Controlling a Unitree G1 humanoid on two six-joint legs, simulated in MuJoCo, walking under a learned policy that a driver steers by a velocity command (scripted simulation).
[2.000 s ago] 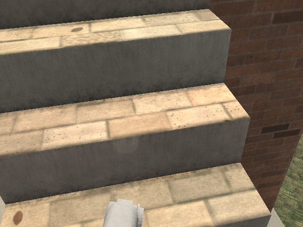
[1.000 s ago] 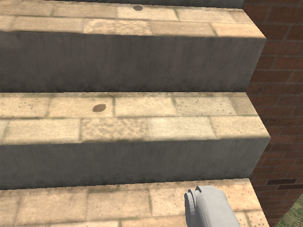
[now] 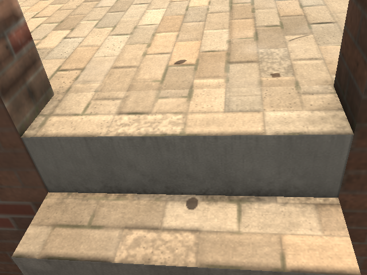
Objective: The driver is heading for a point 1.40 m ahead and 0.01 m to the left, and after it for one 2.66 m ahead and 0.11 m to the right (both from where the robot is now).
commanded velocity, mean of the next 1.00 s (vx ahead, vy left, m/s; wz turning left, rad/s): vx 0.50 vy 0.00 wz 0.16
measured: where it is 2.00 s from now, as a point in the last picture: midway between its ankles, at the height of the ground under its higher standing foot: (232, 258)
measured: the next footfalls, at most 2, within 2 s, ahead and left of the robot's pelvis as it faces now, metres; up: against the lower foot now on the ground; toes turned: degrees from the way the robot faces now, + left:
right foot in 0.30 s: +0.30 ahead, -0.18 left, +0.22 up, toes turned +9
left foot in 0.78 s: +0.29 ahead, +0.18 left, +0.21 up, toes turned +14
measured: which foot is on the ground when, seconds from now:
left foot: down 0.00-0.36, up 0.38-0.76, down 0.78-1.00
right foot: up 0.00-0.28, down 0.30-0.74, up 0.76-1.00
